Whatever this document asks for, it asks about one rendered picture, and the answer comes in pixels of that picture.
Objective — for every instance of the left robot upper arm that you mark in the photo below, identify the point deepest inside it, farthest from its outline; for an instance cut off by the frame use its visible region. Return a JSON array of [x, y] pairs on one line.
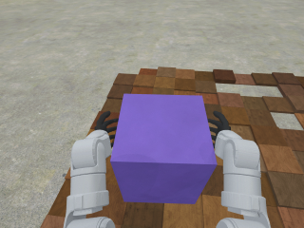
[[98, 222]]

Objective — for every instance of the carton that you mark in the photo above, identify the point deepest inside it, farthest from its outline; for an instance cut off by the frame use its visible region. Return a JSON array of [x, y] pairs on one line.
[[163, 150]]

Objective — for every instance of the robot right forearm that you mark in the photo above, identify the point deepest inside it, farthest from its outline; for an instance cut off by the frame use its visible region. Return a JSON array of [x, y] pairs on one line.
[[241, 181]]

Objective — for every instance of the right robot hand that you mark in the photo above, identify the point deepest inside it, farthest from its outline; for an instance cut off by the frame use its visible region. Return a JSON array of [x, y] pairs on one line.
[[222, 125]]

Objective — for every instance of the right robot upper arm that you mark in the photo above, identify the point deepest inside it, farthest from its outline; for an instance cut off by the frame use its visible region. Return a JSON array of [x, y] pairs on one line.
[[239, 223]]

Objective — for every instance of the left robot hand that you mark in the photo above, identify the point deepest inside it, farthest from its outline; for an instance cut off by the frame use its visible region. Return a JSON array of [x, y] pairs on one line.
[[101, 124]]

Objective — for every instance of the robot left forearm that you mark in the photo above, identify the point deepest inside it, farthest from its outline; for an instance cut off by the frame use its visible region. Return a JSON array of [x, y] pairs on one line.
[[88, 192]]

